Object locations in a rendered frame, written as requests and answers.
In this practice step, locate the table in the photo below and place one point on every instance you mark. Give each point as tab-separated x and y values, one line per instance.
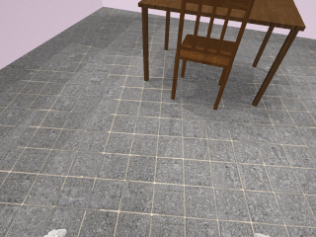
271	13

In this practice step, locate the chair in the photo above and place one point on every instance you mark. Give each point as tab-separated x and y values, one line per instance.
206	50

